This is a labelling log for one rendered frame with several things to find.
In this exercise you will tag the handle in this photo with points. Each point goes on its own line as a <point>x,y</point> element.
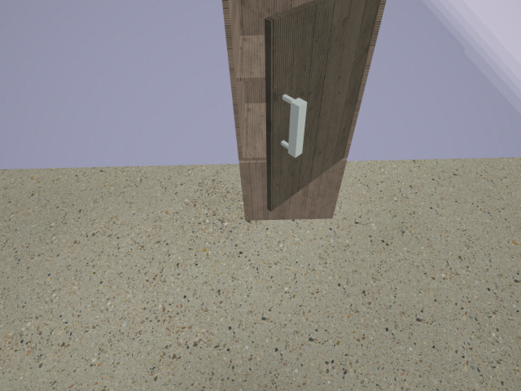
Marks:
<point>297,124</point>

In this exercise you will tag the cupboard door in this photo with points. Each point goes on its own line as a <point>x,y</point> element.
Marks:
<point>316,52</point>

